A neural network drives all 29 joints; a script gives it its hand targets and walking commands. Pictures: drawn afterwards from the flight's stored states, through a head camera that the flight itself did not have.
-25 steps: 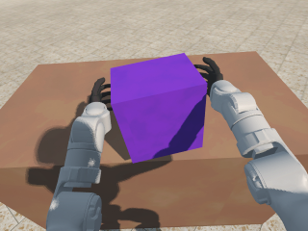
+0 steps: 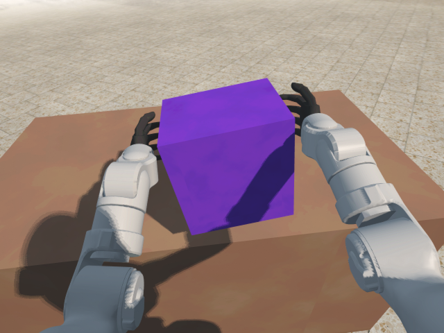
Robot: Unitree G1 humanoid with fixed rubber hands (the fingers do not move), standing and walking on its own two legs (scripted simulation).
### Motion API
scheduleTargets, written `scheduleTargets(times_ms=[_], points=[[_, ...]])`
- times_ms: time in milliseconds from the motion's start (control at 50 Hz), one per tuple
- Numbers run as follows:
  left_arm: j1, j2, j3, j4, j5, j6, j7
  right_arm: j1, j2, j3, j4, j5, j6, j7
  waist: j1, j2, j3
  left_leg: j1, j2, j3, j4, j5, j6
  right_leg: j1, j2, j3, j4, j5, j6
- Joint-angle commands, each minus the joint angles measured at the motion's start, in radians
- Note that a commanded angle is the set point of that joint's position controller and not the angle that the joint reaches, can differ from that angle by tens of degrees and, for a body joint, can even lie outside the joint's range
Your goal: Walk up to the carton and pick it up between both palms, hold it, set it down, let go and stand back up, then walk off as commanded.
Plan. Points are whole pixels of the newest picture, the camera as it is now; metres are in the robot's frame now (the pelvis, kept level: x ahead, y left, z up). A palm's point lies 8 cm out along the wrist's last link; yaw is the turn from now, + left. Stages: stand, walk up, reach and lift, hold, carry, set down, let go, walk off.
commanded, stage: reach and lift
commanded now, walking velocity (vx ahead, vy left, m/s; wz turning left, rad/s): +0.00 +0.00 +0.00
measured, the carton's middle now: (228, 157) +0.41 +0.03 +0.15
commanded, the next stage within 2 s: hold in 0.70 s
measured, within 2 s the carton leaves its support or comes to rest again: neither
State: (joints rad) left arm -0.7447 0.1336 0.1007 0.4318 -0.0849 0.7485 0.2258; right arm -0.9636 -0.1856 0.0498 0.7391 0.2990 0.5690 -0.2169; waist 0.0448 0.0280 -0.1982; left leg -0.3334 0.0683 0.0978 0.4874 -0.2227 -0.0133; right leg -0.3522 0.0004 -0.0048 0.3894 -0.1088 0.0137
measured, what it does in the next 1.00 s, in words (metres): stands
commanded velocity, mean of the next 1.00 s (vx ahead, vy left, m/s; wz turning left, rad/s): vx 0.00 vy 0.00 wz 0.00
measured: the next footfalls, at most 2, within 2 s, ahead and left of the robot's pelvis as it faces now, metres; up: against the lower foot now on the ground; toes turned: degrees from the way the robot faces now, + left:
none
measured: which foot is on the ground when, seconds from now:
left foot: down 0.00-1.00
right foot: down 0.00-1.00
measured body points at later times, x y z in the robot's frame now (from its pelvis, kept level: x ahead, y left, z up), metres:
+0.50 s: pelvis -0.01 +0.00 +0.00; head -0.06 +0.00 +0.45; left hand +0.38 +0.18 +0.22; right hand +0.41 -0.12 +0.24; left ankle +0.01 +0.12 -0.74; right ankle +0.05 -0.13 -0.74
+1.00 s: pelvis -0.01 +0.00 +0.00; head -0.07 +0.00 +0.45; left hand +0.38 +0.18 +0.23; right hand +0.41 -0.12 +0.25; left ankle +0.01 +0.12 -0.74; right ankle +0.05 -0.13 -0.74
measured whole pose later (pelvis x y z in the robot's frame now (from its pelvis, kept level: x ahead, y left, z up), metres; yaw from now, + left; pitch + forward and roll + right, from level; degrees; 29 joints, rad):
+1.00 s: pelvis -0.01 +0.00 +0.00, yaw +0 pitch +3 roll -1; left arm -0.84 0.12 0.14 0.51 -0.04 0.77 0.20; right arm -1.01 -0.18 -0.03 0.78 0.28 0.60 -0.22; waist 0.04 0.03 -0.22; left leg -0.31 0.06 0.10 0.49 -0.22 -0.01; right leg -0.33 0.00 0.00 0.39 -0.10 0.02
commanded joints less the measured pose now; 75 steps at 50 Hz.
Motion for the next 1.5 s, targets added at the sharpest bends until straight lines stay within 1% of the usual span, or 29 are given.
scheduleTargets(times_ms=[0,40,60,80,100,120,220,260,320,360,420,460,520,540,600,660,680,700,820,840,880,920,960,1000,1040,1120,1260,1440,1480], points=[[-1.181,-0.625,-0.184,-0.34,-0.03,-0.157,-0.24,-0.91,0.798,0.147,-0.272,0.148,-0.041,0.161,-0.064,-0.011,-0.56,0.195,-0.107,-0.154,-0.104,0.331,-0.007,0.459,0.048,0.036,-0.051,0.223,0.022],[-1.135,-0.626,-0.189,-0.287,-0.025,-0.152,-0.243,-0.891,0.761,0.127,-0.232,0.148,-0.033,0.162,-0.103,0.003,-0.553,0.216,-0.105,-0.154,-0.093,0.365,-0.02,0.457,0.048,0.035,-0.05,0.236,0.025],[-1.151,-0.639,-0.175,-0.307,-0.01,-0.153,-0.242,-0.918,0.777,0.135,-0.255,0.157,-0.042,0.163,-0.075,-0.009,-0.55,0.238,-0.106,-0.156,-0.11,0.306,-0.015,0.454,0.055,0.037,-0.058,0.191,0.02],[-1.119,-0.647,-0.169,-0.273,-0.007,-0.148,-0.246,-0.836,0.741,0.093,-0.166,0.142,-0.033,0.169,-0.098,0.006,-0.479,0.236,-0.094,-0.167,-0.107,0.362,-0.029,0.417,0.06,0.031,-0.055,0.197,0.018],[-1.155,-0.656,-0.185,-0.301,-0.019,-0.148,-0.247,-0.925,0.75,0.106,-0.229,0.155,-0.045,0.171,-0.087,0.009,-0.54,0.25,-0.096,-0.164,-0.095,0.369,-0.025,0.428,0.06,0.028,-0.055,0.189,0.018],[-1.195,-0.657,-0.212,-0.315,-0.038,-0.149,-0.251,-0.867,0.724,0.057,-0.179,0.137,-0.039,0.166,-0.145,0.036,-0.479,0.232,-0.09,-0.173,-0.11,0.296,-0.041,0.398,0.061,0.027,-0.059,0.152,0.015],[-1.214,-0.65,-0.199,-0.265,-0.033,-0.146,-0.24,-0.934,0.734,0.066,-0.178,0.133,-0.045,0.179,-0.114,0.013,-0.476,0.231,-0.084,-0.174,-0.12,0.27,-0.025,0.366,0.069,0.017,-0.06,0.072,0.015],[-1.216,-0.669,-0.185,-0.213,-0.027,-0.15,-0.252,-0.856,0.723,0.003,-0.087,0.093,-0.039,0.178,-0.157,0.028,-0.375,0.145,-0.08,-0.172,-0.175,0.098,-0.018,0.369,0.054,0.028,-0.079,0.014,0.014],[-1.238,-0.656,-0.151,-0.202,-0.006,-0.148,-0.242,-0.961,0.741,0.033,-0.132,0.108,-0.049,0.191,-0.098,0.001,-0.436,0.13,-0.081,-0.171,-0.192,0.063,0.002,0.393,0.054,0.021,-0.06,0.009,0.018],[-1.269,-0.648,-0.199,-0.28,-0.048,-0.16,-0.236,-0.971,0.769,0.072,-0.224,0.13,-0.053,0.181,-0.11,-0.007,-0.541,0.196,-0.084,-0.165,-0.149,0.179,-0.009,0.424,0.058,0.026,-0.054,0.099,0.018],[-1.271,-0.643,-0.19,-0.226,-0.036,-0.149,-0.231,-0.97,0.781,0.052,-0.172,0.116,-0.042,0.174,-0.107,-0.015,-0.479,0.18,-0.092,-0.161,-0.151,0.124,-0.003,0.377,0.052,0.03,-0.072,0.051,0.023],[-1.323,-0.686,-0.246,-0.332,-0.067,-0.157,-0.22,-0.965,0.763,0.048,-0.194,0.126,-0.053,0.177,-0.149,0.045,-0.544,0.211,-0.083,-0.187,-0.153,0.161,-0.026,0.384,0.062,0.025,-0.05,0.088,0.015],[-1.255,-0.656,-0.206,-0.281,-0.025,-0.128,-0.213,-0.978,0.774,0.089,-0.197,0.158,-0.04,0.17,-0.107,-0.024,-0.486,0.227,-0.097,-0.182,-0.138,0.182,-0.011,0.377,0.069,0.01,-0.053,0.09,0.03],[-1.279,-0.652,-0.22,-0.315,-0.047,-0.128,-0.218,-0.922,0.749,0.059,-0.173,0.154,-0.031,0.162,-0.146,0.006,-0.481,0.236,-0.098,-0.174,-0.135,0.193,-0.024,0.375,0.059,0.023,-0.059,0.107,0.029],[-1.277,-0.661,-0.2,-0.277,-0.032,-0.122,-0.219,-0.998,0.797,0.09,-0.232,0.164,-0.028,0.162,-0.1,-0.022,-0.509,0.172,-0.111,-0.162,-0.142,0.133,-0.002,0.406,0.054,0.03,-0.059,0.096,0.026],[-1.29,-0.673,-0.19,-0.229,-0.029,-0.119,-0.22,-0.931,0.768,0.035,-0.114,0.12,-0.019,0.17,-0.131,-0.009,-0.406,0.128,-0.096,-0.167,-0.17,0.052,-0.002,0.36,0.057,0.024,-0.065,0.035,0.019],[-1.338,-0.668,-0.21,-0.342,-0.051,-0.13,-0.221,-0.955,0.797,0.064,-0.181,0.148,-0.027,0.167,-0.118,-0.017,-0.513,0.177,-0.102,-0.164,-0.157,0.117,-0.004,0.412,0.055,0.021,-0.045,0.118,0.032],[-1.344,-0.654,-0.209,-0.316,-0.061,-0.125,-0.218,-1.029,0.814,0.086,-0.256,0.163,-0.034,0.16,-0.1,-0.038,-0.575,0.192,-0.111,-0.16,-0.134,0.153,-0.002,0.423,0.055,0.026,-0.046,0.135,0.034],[-1.316,-0.681,-0.229,-0.273,-0.065,-0.108,-0.216,-1.01,0.795,0.073,-0.213,0.148,-0.011,0.154,-0.125,-0.02,-0.514,0.155,-0.108,-0.158,-0.146,0.126,-0.004,0.409,0.053,0.028,-0.048,0.145,0.028],[-1.293,-0.689,-0.232,-0.254,-0.063,-0.104,-0.222,-0.968,0.775,0.04,-0.187,0.145,-0.004,0.152,-0.154,0.005,-0.459,0.148,-0.1,-0.162,-0.159,0.086,-0.009,0.384,0.054,0.03,-0.064,0.093,0.024],[-1.334,-0.677,-0.214,-0.32,-0.061,-0.108,-0.219,-1.025,0.825,0.091,-0.249,0.17,-0.01,0.159,-0.107,-0.035,-0.538,0.161,-0.108,-0.168,-0.16,0.095,0.008,0.435,0.057,0.027,-0.039,0.124,0.032],[-1.318,-0.679,-0.211,-0.313,-0.063,-0.105,-0.222,-0.951,0.794,0.071,-0.201,0.168,0.005,0.151,-0.136,-0.027,-0.499,0.162,-0.11,-0.162,-0.154,0.127,-0.006,0.421,0.053,0.032,-0.048,0.171,0.033],[-1.339,-0.662,-0.178,-0.278,-0.043,-0.101,-0.218,-1.026,0.816,0.076,-0.221,0.171,0.001,0.156,-0.091,-0.033,-0.502,0.13,-0.115,-0.153,-0.156,0.093,0.008,0.43,0.059,0.026,-0.045,0.116,0.029],[-1.388,-0.691,-0.238,-0.343,-0.077,-0.103,-0.217,-1.006,0.794,0.046,-0.217,0.17,0.002,0.153,-0.15,0.018,-0.524,0.16,-0.109,-0.167,-0.16,0.101,-0.018,0.407,0.058,0.026,-0.044,0.122,0.029],[-1.322,-0.688,-0.214,-0.314,-0.06,-0.092,-0.218,-1.017,0.784,0.071,-0.234,0.176,0.003,0.155,-0.127,-0.01,-0.539,0.174,-0.108,-0.172,-0.155,0.148,-0.005,0.45,0.068,0.025,-0.037,0.17,0.024],[-1.364,-0.706,-0.243,-0.346,-0.084,-0.091,-0.212,-0.962,0.777,0.046,-0.187,0.171,0.021,0.154,-0.16,0.008,-0.485,0.152,-0.104,-0.17,-0.167,0.105,-0.021,0.41,0.067,0.023,-0.041,0.146,0.021],[-1.329,-0.683,-0.215,-0.318,-0.065,-0.068,-0.218,-1.05,0.81,0.105,-0.276,0.209,0.031,0.143,-0.125,-0.03,-0.53,0.14,-0.12,-0.162,-0.149,0.123,0.007,0.448,0.062,0.031,-0.038,0.195,0.032],[-1.302,-0.689,-0.18,-0.251,-0.055,-0.049,-0.24,-1.002,0.799,0.073,-0.214,0.199,0.063,0.12,-0.156,-0.048,-0.41,0.077,-0.121,-0.158,-0.154,0.083,0.014,0.451,0.053,0.045,-0.053,0.214,0.032],[-1.39,-0.705,-0.22,-0.333,-0.078,-0.054,-0.24,-1.016,0.808,0.073,-0.228,0.203,0.067,0.121,-0.17,-0.012,-0.473,0.075,-0.115,-0.161,-0.161,0.052,-0.001,0.464,0.056,0.043,-0.042,0.157,0.03]])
